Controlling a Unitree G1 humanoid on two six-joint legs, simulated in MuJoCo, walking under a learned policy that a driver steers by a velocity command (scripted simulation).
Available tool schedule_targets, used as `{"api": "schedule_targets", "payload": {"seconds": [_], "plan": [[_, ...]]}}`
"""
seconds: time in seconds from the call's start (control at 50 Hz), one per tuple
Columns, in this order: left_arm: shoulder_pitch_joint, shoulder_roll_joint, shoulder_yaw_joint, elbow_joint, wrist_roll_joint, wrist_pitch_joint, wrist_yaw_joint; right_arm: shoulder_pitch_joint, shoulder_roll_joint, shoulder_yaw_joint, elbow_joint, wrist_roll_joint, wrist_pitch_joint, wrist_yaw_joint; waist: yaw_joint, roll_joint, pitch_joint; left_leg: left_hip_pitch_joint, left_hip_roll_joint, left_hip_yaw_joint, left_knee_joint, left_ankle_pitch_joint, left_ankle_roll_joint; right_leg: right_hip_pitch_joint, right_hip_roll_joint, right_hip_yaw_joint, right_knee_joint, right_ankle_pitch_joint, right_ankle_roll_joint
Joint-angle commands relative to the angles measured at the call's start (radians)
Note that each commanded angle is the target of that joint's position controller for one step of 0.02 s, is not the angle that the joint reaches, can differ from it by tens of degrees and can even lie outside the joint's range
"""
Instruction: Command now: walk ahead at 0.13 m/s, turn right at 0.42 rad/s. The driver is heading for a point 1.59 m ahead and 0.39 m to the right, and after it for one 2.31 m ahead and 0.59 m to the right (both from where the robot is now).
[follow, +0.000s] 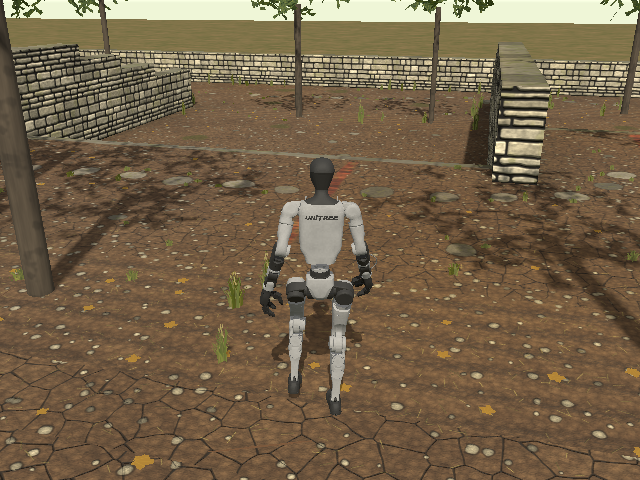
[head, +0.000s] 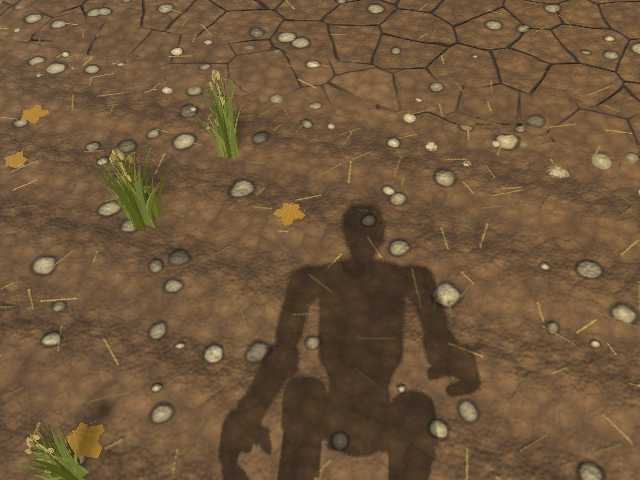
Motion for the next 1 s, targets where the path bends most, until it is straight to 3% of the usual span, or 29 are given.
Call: {"api": "schedule_targets", "payload": {"seconds": [0.02,0.08,0.1,0.12,0.14,0.16,0.18,0.2,0.22,0.24,0.28,0.38,0.48,0.54,0.56,0.58,0.6,0.62,0.64,0.66,0.7,0.76,0.88,0.96,1.0], "plan": [[0.020,0.172,0.045,-0.059,0.006,0.010,0.010,0.031,-0.085,-0.016,-0.046,0.009,-0.002,-0.013,-0.025,-0.142,-0.117,0.114,-0.038,0.022,-0.053,0.002,0.003,0.022,-0.247,0.189,0.034,0.722,-0.119],[-0.026,0.190,0.059,-0.082,0.009,0.028,0.017,0.075,-0.102,-0.020,-0.038,0.015,-0.015,-0.023,-0.051,-0.143,-0.091,0.214,-0.045,-0.007,-0.217,-0.021,0.026,0.000,-0.244,0.282,0.091,0.568,-0.094],[-0.060,0.192,0.062,-0.094,-0.001,0.032,0.019,0.120,-0.105,-0.022,-0.028,0.010,-0.025,-0.029,-0.083,-0.128,-0.083,0.306,-0.038,-0.009,-0.353,0.068,0.038,-0.041,-0.213,0.292,0.138,0.475,-0.063],[-0.057,0.163,0.056,-0.114,-0.012,0.029,0.019,0.161,-0.147,-0.032,-0.025,-0.004,-0.038,-0.038,-0.083,-0.056,-0.117,0.436,0.073,-0.093,-0.414,0.218,0.066,-0.113,-0.160,0.274,0.238,0.322,-0.020],[0.004,0.089,0.040,-0.135,-0.015,0.028,0.022,0.180,-0.222,-0.042,-0.046,-0.009,-0.038,-0.049,-0.049,0.152,-0.185,0.562,0.331,-0.298,-0.407,0.627,0.133,-0.211,-0.047,0.124,0.476,-0.119,0.020],[0.100,0.127,0.057,-0.125,-0.011,0.049,0.034,0.178,-0.235,-0.049,-0.046,0.020,-0.013,-0.043,-0.030,0.256,-0.270,0.566,0.462,-0.441,-0.401,0.812,0.289,-0.286,0.060,-0.011,0.669,-0.537,0.038],[0.085,0.173,0.065,-0.101,0.014,0.064,0.035,0.155,-0.179,-0.039,-0.066,0.024,-0.001,-0.039,-0.024,0.112,-0.230,0.516,0.425,-0.404,-0.438,0.664,0.307,-0.318,-0.002,0.005,0.791,-0.483,0.048],[0.026,0.172,0.070,-0.097,0.020,0.077,0.027,0.102,-0.124,-0.025,-0.081,0.018,0.003,-0.041,-0.021,0.042,-0.156,0.437,0.347,-0.294,-0.464,0.506,0.276,-0.321,-0.031,0.016,0.824,-0.393,0.062],[0.002,0.160,0.070,-0.103,0.016,0.089,0.019,0.046,-0.106,-0.018,-0.097,0.005,0.012,-0.043,-0.002,0.041,-0.122,0.386,0.286,-0.208,-0.490,0.376,0.236,-0.315,-0.052,0.012,0.820,-0.334,0.080],[-0.019,0.155,0.069,-0.112,0.017,0.102,0.009,0.035,-0.114,-0.019,-0.100,-0.001,0.014,-0.046,-0.004,0.086,-0.100,0.361,0.252,-0.151,-0.502,0.350,0.224,-0.320,-0.062,0.002,0.825,-0.287,0.093],[-0.012,0.150,0.067,-0.114,0.009,0.114,-0.002,0.049,-0.123,-0.024,-0.098,-0.008,0.014,-0.044,-0.007,0.111,-0.112,0.352,0.219,-0.075,-0.497,0.367,0.225,-0.304,-0.050,-0.020,0.840,-0.244,0.116],[-0.089,0.137,0.053,-0.158,0.008,0.130,-0.018,0.095,-0.151,-0.039,-0.082,-0.011,0.016,-0.038,-0.043,0.118,-0.121,0.392,0.258,-0.035,-0.511,0.190,0.246,-0.303,-0.083,-0.048,0.672,-0.241,0.123],[-0.136,0.138,0.039,-0.201,-0.003,0.126,-0.035,0.095,-0.200,-0.062,-0.080,-0.019,0.027,-0.017,-0.063,0.147,-0.131,0.347,0.289,0.009,-0.485,0.090,0.228,-0.157,-0.092,-0.114,0.437,-0.275,0.080],[-0.070,0.132,0.037,-0.194,-0.006,0.111,-0.038,0.082,-0.225,-0.074,-0.077,-0.005,0.039,-0.013,-0.018,0.116,-0.142,0.294,0.288,0.064,-0.389,0.113,0.165,-0.011,-0.075,-0.148,0.192,-0.158,0.036],[-0.046,0.151,0.041,-0.184,0.002,0.101,-0.032,0.114,-0.214,-0.077,-0.065,-0.004,0.045,-0.010,-0.010,0.036,-0.122,0.224,0.261,0.115,-0.292,0.042,0.099,0.055,-0.079,-0.086,0.054,-0.088,0.020],[-0.054,0.230,0.056,-0.197,0.015,0.090,-0.019,0.159,-0.151,-0.066,-0.071,-0.007,0.054,0.000,-0.028,-0.222,-0.075,0.052,0.147,0.221,-0.046,-0.223,0.012,0.088,-0.288,0.233,-0.126,-0.104,-0.024],[-0.059,0.371,0.087,-0.226,0.017,0.085,-0.015,0.081,-0.116,-0.052,-0.138,-0.006,0.069,-0.023,-0.007,-0.343,0.001,-0.093,-0.011,0.157,0.079,-0.437,-0.025,-0.061,-0.509,0.509,-0.158,0.113,-0.157],[-0.033,0.319,0.083,-0.207,0.025,0.083,-0.003,0.030,-0.141,-0.054,-0.139,-0.007,0.079,-0.027,0.012,-0.228,0.004,-0.036,0.028,0.051,0.212,-0.387,-0.012,-0.098,-0.473,0.423,-0.133,0.178,-0.194],[-0.096,0.251,0.060,-0.209,0.018,0.079,0.005,0.059,-0.135,-0.056,-0.120,0.010,0.082,-0.020,-0.040,-0.184,0.004,-0.012,0.033,0.026,0.237,-0.295,0.002,-0.106,-0.394,0.311,-0.115,0.176,-0.170],[-0.169,0.216,0.049,-0.220,0.015,0.079,0.007,0.098,-0.142,-0.059,-0.091,0.015,0.075,-0.012,-0.077,-0.165,0.001,0.003,0.032,0.023,0.230,-0.211,0.011,-0.086,-0.320,0.233,-0.108,0.171,-0.127],[-0.196,0.170,0.033,-0.232,0.003,0.067,0.014,0.155,-0.163,-0.068,-0.049,-0.009,0.069,-0.001,-0.081,-0.172,-0.075,0.022,0.015,0.042,0.278,-0.152,0.013,0.015,-0.273,0.165,-0.071,0.379,-0.114],[-0.139,0.160,0.025,-0.209,-0.003,0.053,0.016,0.149,-0.133,-0.060,-0.042,0.002,0.077,0.003,-0.062,-0.117,-0.112,0.031,0.015,0.035,0.245,-0.146,-0.002,0.109,-0.288,0.152,-0.052,0.463,-0.123],[-0.100,0.163,0.012,-0.159,0.011,0.048,0.025,0.114,-0.110,-0.043,-0.032,0.006,0.087,-0.009,-0.019,-0.152,-0.073,0.151,0.004,0.035,-0.028,-0.214,0.006,0.100,-0.302,0.193,-0.050,0.345,-0.140],[-0.133,0.165,0.005,-0.130,0.014,0.046,0.025,0.153,-0.102,-0.036,0.001,0.019,0.078,-0.026,-0.036,-0.144,-0.077,0.297,-0.019,0.043,-0.211,-0.207,0.027,0.035,-0.296,0.223,-0.022,0.365,-0.134],[-0.163,0.154,-0.002,-0.115,0.003,0.045,0.029,0.207,-0.084,-0.026,0.035,0.014,0.063,-0.032,-0.081,-0.102,-0.085,0.451,-0.004,0.032,-0.460,0.022,0.042,-0.027,-0.268,0.211,0.009,0.339,-0.083]]}}
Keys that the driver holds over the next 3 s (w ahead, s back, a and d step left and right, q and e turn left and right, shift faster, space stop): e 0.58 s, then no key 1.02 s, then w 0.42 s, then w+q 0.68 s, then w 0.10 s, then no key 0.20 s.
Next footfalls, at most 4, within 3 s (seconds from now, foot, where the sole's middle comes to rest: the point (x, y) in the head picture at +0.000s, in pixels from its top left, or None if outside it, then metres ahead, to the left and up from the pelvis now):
0.12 left None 0.15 0.10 -0.78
0.58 right None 0.00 -0.09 -0.78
1.02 left None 0.06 0.10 -0.78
2.38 left None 0.38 -0.13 -0.78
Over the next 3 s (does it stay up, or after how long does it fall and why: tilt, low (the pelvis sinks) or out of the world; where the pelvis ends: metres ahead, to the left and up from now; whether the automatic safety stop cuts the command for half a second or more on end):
stays up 0.56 -0.23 -0.02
